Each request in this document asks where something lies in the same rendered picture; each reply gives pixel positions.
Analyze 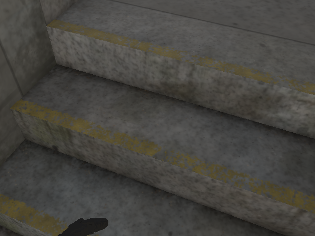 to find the robot left hand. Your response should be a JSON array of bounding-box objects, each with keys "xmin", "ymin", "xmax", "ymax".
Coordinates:
[{"xmin": 58, "ymin": 217, "xmax": 108, "ymax": 236}]

